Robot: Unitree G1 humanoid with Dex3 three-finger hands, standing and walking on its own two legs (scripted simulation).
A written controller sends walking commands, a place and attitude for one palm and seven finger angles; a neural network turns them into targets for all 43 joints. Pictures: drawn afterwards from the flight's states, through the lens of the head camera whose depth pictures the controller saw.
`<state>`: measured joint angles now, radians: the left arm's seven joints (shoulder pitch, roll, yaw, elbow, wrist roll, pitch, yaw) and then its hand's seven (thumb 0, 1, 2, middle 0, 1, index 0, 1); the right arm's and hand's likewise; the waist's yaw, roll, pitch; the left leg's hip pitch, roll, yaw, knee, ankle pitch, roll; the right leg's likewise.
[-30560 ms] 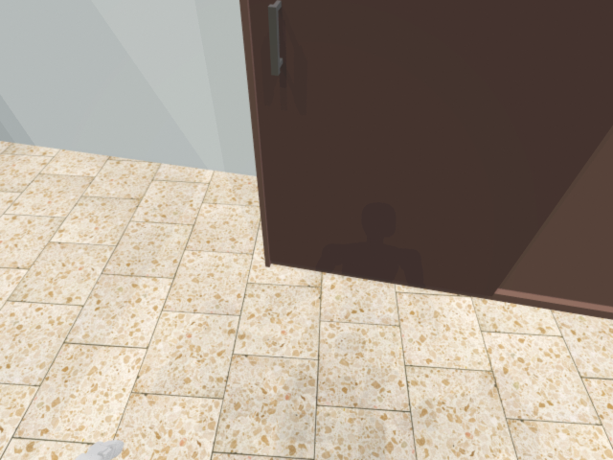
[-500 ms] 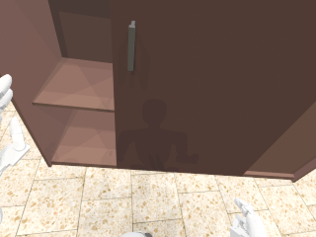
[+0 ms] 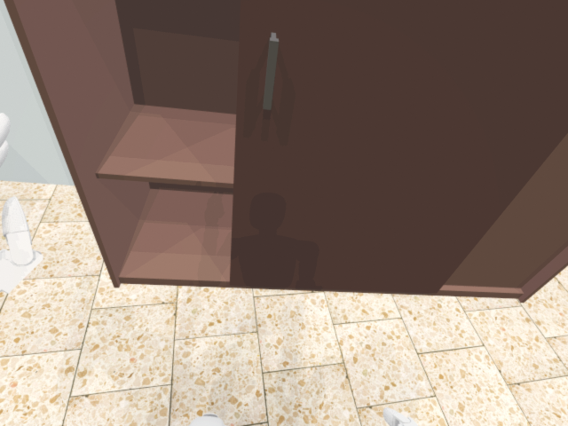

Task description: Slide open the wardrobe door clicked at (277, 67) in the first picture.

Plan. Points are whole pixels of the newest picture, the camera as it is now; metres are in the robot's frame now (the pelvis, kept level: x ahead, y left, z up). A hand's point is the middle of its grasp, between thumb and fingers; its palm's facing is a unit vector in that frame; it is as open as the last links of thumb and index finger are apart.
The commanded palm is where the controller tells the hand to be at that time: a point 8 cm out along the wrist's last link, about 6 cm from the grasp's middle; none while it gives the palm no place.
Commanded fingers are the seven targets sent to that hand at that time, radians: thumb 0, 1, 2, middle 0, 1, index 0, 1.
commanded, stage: stop stepping back and stand still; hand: left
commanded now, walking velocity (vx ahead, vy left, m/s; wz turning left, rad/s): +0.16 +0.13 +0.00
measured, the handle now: (270, 71) +0.76 +0.08 +0.17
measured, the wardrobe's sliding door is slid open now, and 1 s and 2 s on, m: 0.42 0.42 0.42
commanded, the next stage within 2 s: let the arm hang, fingers relaxed in 0.40 s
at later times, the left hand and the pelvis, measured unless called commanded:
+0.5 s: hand out of the picture +0.19 +0.28 +0.20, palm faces +0.43 -0.76 -0.49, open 7.4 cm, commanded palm none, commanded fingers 0.00 0.90 0.90 -0.20 -0.30 -0.20 -0.30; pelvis -0.01 +0.03 +0.00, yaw +0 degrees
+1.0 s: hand out of the picture +0.03 +0.26 -0.16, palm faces +0.05 -0.98 -0.20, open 7.1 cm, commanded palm none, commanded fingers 0.00 0.90 0.90 -0.20 -0.30 -0.20 -0.30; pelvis +0.03 +0.07 +0.02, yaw +3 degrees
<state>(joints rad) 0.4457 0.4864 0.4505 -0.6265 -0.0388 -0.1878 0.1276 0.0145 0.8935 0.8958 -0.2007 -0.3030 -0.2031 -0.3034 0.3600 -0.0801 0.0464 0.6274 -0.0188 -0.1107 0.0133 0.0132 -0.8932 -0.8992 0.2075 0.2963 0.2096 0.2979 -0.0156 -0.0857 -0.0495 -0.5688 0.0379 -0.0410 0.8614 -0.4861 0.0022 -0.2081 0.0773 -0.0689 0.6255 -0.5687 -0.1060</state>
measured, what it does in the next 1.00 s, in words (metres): steps on the spot: left foot, then right foot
